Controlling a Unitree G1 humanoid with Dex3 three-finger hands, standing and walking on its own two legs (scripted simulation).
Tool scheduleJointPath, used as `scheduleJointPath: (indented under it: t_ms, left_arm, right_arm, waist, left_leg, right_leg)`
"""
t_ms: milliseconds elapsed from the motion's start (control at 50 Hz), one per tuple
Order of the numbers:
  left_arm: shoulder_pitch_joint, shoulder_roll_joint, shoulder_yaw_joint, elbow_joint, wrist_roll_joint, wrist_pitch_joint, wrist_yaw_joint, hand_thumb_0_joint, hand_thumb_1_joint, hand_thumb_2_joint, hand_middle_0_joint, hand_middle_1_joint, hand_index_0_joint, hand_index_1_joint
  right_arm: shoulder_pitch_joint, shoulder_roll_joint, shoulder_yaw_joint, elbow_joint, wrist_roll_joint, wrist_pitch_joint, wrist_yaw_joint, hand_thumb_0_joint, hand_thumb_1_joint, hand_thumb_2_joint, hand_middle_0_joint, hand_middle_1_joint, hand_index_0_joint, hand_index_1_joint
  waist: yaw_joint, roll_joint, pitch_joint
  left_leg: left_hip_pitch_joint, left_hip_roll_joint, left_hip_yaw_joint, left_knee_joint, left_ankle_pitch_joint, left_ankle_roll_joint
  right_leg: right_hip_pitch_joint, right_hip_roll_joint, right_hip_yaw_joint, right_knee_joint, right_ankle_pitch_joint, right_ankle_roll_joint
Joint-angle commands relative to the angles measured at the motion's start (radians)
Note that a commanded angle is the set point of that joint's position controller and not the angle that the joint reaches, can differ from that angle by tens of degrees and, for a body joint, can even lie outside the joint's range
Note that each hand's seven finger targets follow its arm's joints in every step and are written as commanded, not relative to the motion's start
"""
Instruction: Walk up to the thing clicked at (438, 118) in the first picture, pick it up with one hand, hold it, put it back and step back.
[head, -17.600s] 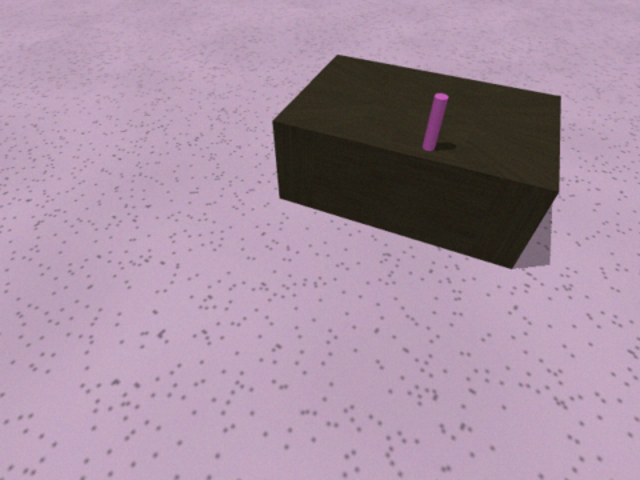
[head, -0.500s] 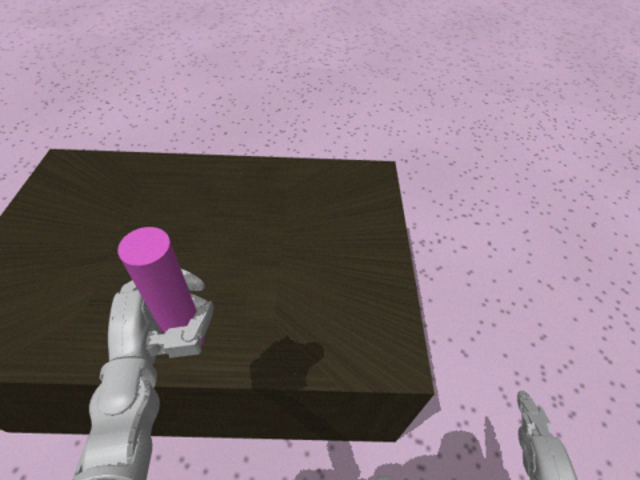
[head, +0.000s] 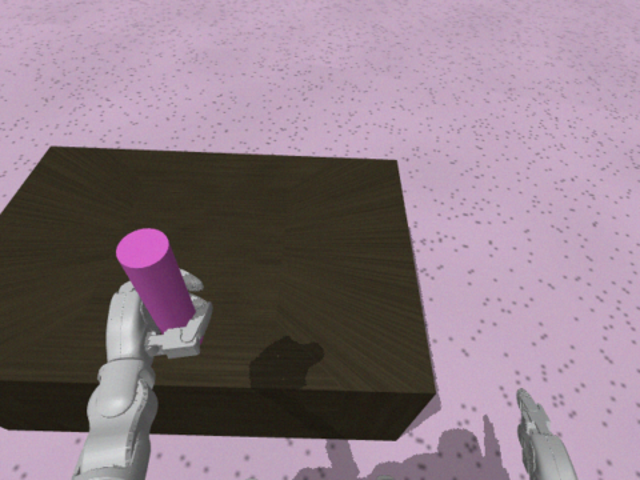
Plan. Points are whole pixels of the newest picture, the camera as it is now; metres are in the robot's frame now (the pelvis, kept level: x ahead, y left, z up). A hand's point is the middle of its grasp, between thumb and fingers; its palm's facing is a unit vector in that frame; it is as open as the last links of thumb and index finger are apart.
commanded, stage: hold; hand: left
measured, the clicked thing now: (168, 300) +0.32 +0.18 +0.08
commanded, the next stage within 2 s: crouch in 0.66 s
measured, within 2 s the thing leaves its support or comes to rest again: neither
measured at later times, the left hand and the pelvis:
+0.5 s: hand (185, 312) +0.32 +0.17 +0.04, palm faces +0.13 -0.99 -0.01, open 6.2 cm; pelvis +0.01 +0.00 +0.00, yaw +0 degrees
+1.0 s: hand (187, 318) +0.32 +0.17 +0.02, palm faces +0.14 -0.99 +0.01, open 6.2 cm; pelvis +0.00 +0.00 +0.00, yaw +0 degrees
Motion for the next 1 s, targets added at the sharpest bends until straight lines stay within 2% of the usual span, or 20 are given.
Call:
scheduleJointPath:
  t_ms: [0,40,80,140,160,340,360,420,440,480,540,580,620,660,720,780,800,920,960,980]
  left_arm:
    - [-0.281,0.144,0.081,-0.319,-0.023,-0.11,0.011,0.0,0.474,1.326,-1.337,-1.431,-1.354,-1.433]
    - [-0.306,0.131,0.063,-0.364,-0.021,-0.12,0.011,0.0,0.491,1.341,-1.336,-1.44,-1.354,-1.441]
    - [-0.264,0.121,0.065,-0.298,-0.02,-0.115,0.014,0.0,0.485,1.35,-1.341,-1.45,-1.359,-1.451]
    - [-0.323,0.127,0.062,-0.381,-0.019,-0.128,0.011,0.0,0.487,1.349,-1.339,-1.445,-1.356,-1.447]
    - [-0.298,0.146,0.081,-0.34,-0.02,-0.125,0.013,0.0,0.469,1.351,-1.331,-1.444,-1.347,-1.447]
    - [-0.277,0.117,0.052,-0.312,-0.023,-0.106,0.003,0.0,0.48,1.339,-1.337,-1.439,-1.354,-1.441]
    - [-0.305,0.107,0.037,-0.328,-0.025,-0.109,-0.001,0.0,0.482,1.335,-1.337,-1.435,-1.355,-1.437]
    - [-0.259,0.114,0.043,-0.315,-0.024,-0.109,0.0,0.0,0.473,1.325,-1.34,-1.436,-1.358,-1.436]
    - [-0.313,0.125,0.037,-0.389,-0.019,-0.116,0.0,0.0,0.494,1.337,-1.339,-1.44,-1.357,-1.44]
    - [-0.269,0.151,0.074,-0.357,-0.023,-0.11,0.007,0.0,0.473,1.339,-1.34,-1.447,-1.358,-1.448]
    - [-0.277,0.114,0.048,-0.397,-0.027,-0.098,0.01,0.0,0.465,1.325,-1.317,-1.421,-1.333,-1.424]
    - [-0.269,0.154,0.087,-0.362,-0.021,-0.088,0.023,0.0,0.456,1.334,-1.335,-1.441,-1.352,-1.443]
    - [-0.26,0.115,0.06,-0.331,-0.021,-0.087,0.015,0.0,0.447,1.34,-1.33,-1.44,-1.346,-1.443]
    - [-0.296,0.142,0.096,-0.323,-0.027,-0.094,0.015,0.0,0.456,1.356,-1.331,-1.453,-1.348,-1.456]
    - [-0.286,0.104,0.041,-0.309,-0.013,-0.102,0.0,0.0,0.487,1.348,-1.342,-1.455,-1.362,-1.455]
    - [-0.253,0.13,0.059,-0.287,-0.01,-0.105,-0.002,0.0,0.405,1.284,-1.37,-1.427,-1.383,-1.428]
    - [-0.321,0.107,0.036,-0.342,-0.014,-0.117,-0.006,0.0,0.424,1.284,-1.378,-1.426,-1.391,-1.427]
    - [-0.395,0.167,0.115,-0.154,-0.027,-0.168,-0.016,0.0,0.427,1.299,-1.38,-1.437,-1.392,-1.439]
    - [-0.433,0.141,0.1,-0.093,-0.021,-0.197,-0.023,0.0,0.454,1.324,-1.384,-1.447,-1.396,-1.45]
    - [-0.441,0.16,0.13,-0.045,-0.022,-0.212,-0.023,0.0,0.46,1.326,-1.391,-1.455,-1.404,-1.457]
  right_arm:
    - [-0.037,-0.149,-0.087,-0.163,0.005,-0.053,-0.007,0.0,0.568,-0.048,0.049,0.05,0.049,0.05]
    - [-0.035,-0.119,-0.06,-0.179,0.002,-0.05,-0.007,0.0,0.57,-0.048,0.049,0.05,0.049,0.05]
    - [-0.05,-0.166,-0.109,-0.174,0.003,-0.049,-0.015,0.0,0.566,-0.049,0.049,0.05,0.049,0.05]
    - [-0.049,-0.103,-0.045,-0.206,0.003,-0.051,-0.011,0.0,0.568,-0.049,0.049,0.05,0.049,0.05]
    - [-0.022,-0.13,-0.079,-0.171,0.003,-0.046,-0.015,0.0,0.567,-0.05,0.049,0.05,0.049,0.05]
    - [-0.011,-0.151,-0.089,-0.167,0.005,-0.052,-0.015,0.0,0.567,-0.049,0.049,0.05,0.049,0.05]
    - [-0.021,-0.124,-0.064,-0.162,0.007,-0.053,-0.012,0.0,0.57,-0.048,0.049,0.05,0.049,0.05]
    - [-0.019,-0.151,-0.083,-0.182,0.004,-0.054,-0.009,0.0,0.562,-0.049,0.049,0.05,0.049,0.05]
    - [-0.028,-0.113,-0.046,-0.19,0.006,-0.054,-0.004,0.0,0.569,-0.048,0.049,0.05,0.049,0.05]
    - [-0.002,-0.151,-0.092,-0.174,0.005,-0.044,-0.012,0.0,0.562,-0.05,0.049,0.05,0.049,0.05]
    - [-0.011,-0.132,-0.062,-0.207,0.004,-0.042,-0.007,0.0,0.571,-0.048,0.049,0.05,0.049,0.05]
    - [-0.016,-0.15,-0.091,-0.179,0.009,-0.034,-0.013,0.0,0.56,-0.05,0.049,0.05,0.049,0.05]
    - [-0.012,-0.118,-0.059,-0.18,0.007,-0.032,-0.008,0.0,0.567,-0.049,0.049,0.05,0.049,0.05]
    - [-0.004,-0.13,-0.079,-0.144,0.005,-0.029,-0.012,0.0,0.572,-0.048,0.049,0.05,0.049,0.05]
    - [-0.036,-0.103,-0.049,-0.2,0.004,-0.035,-0.006,0.0,0.57,-0.047,0.049,0.05,0.049,0.05]
    - [-0.018,-0.147,-0.086,-0.18,0.004,-0.029,-0.006,0.0,0.571,-0.046,0.05,0.051,0.05,0.051]
    - [-0.042,-0.104,-0.041,-0.224,0.003,-0.039,-0.001,0.0,0.572,-0.045,0.05,0.051,0.05,0.051]
    - [0.0,-0.143,-0.077,-0.186,0.001,-0.046,-0.005,0.0,0.572,-0.045,0.05,0.051,0.05,0.051]
    - [-0.011,-0.124,-0.058,-0.228,-0.004,-0.055,0.004,0.0,0.578,-0.044,0.05,0.051,0.05,0.051]
    - [0.0,-0.146,-0.086,-0.224,-0.006,-0.056,0.005,0.0,0.573,-0.045,0.05,0.051,0.05,0.051]
  waist:
    - [0.02,0.039,-0.272]
    - [0.016,0.043,-0.286]
    - [-0.003,-0.004,-0.261]
    - [0.004,0.024,-0.307]
    - [0.001,0.02,-0.295]
    - [-0.014,0.024,-0.302]
    - [-0.006,0.036,-0.26]
    - [-0.001,0.021,-0.308]
    - [0.013,0.049,-0.304]
    - [0.001,0.042,-0.324]
    - [0.004,0.041,-0.329]
    - [0.008,0.027,-0.298]
    - [-0.001,-0.001,-0.264]
    - [-0.001,0.007,-0.246]
    - [0.001,0.003,-0.252]
    - [0.006,0.048,-0.258]
    - [-0.001,0.034,-0.281]
    - [-0.027,0.012,-0.231]
    - [-0.035,-0.02,-0.229]
    - [-0.052,-0.026,-0.233]
  left_leg:
    - [0.137,-0.025,-0.022,-0.163,0.209,-0.005]
    - [0.147,-0.025,-0.019,-0.153,0.23,-0.005]
    - [0.136,-0.025,-0.017,-0.148,0.225,-0.001]
    - [0.155,-0.029,-0.011,-0.143,0.216,0.001]
    - [0.145,-0.031,-0.009,-0.138,0.208,0.003]
    - [0.169,-0.022,-0.021,-0.141,0.281,-0.004]
    - [0.154,-0.024,-0.02,-0.148,0.267,-0.003]
    - [0.167,-0.02,-0.026,-0.141,0.302,-0.006]
    - [0.164,-0.024,-0.022,-0.145,0.295,-0.007]
    - [0.176,-0.026,-0.015,-0.128,0.326,-0.004]
    - [0.186,-0.025,-0.015,-0.13,0.346,-0.004]
    - [0.165,-0.024,-0.018,-0.139,0.318,-0.005]
    - [0.148,-0.027,-0.009,-0.138,0.267,0.003]
    - [0.135,-0.028,-0.008,-0.141,0.241,0.004]
    - [0.145,-0.028,-0.009,-0.144,0.243,0.004]
    - [0.146,-0.027,-0.012,-0.153,0.248,-0.004]
    - [0.155,-0.029,-0.008,-0.145,0.239,0.0]
    - [0.087,-0.026,-0.011,-0.115,0.185,0.006]
    - [0.055,-0.027,-0.012,-0.094,0.155,0.01]
    - [0.042,-0.027,-0.008,-0.077,0.139,0.013]
  right_leg:
    - [0.139,0.04,-0.014,-0.112,0.218,-0.034]
    - [0.149,0.038,-0.011,-0.111,0.239,-0.033]
    - [0.13,0.04,-0.007,-0.112,0.245,-0.028]
    - [0.146,0.037,-0.003,-0.121,0.242,-0.027]
    - [0.149,0.035,0.001,-0.123,0.238,-0.026]
    - [0.139,0.039,-0.009,-0.103,0.292,-0.03]
    - [0.125,0.04,-0.012,-0.108,0.278,-0.031]
    - [0.149,0.04,-0.017,-0.095,0.298,-0.033]
    - [0.153,0.038,-0.014,-0.099,0.293,-0.034]
    - [0.166,0.035,-0.007,-0.101,0.334,-0.029]
    - [0.183,0.036,-0.007,-0.103,0.353,-0.028]
    - [0.172,0.035,-0.007,-0.108,0.324,-0.029]
    - [0.158,0.033,-0.002,-0.126,0.298,-0.023]
    - [0.143,0.033,-0.002,-0.127,0.274,-0.022]
    - [0.147,0.034,-0.007,-0.124,0.27,-0.024]
    - [0.134,0.038,-0.01,-0.113,0.257,-0.033]
    - [0.147,0.037,-0.007,-0.118,0.259,-0.029]
    - [0.074,0.033,0.0,-0.095,0.223,-0.028]
    - [0.046,0.031,0.003,-0.086,0.204,-0.025]
    - [0.03,0.028,0.009,-0.078,0.196,-0.024]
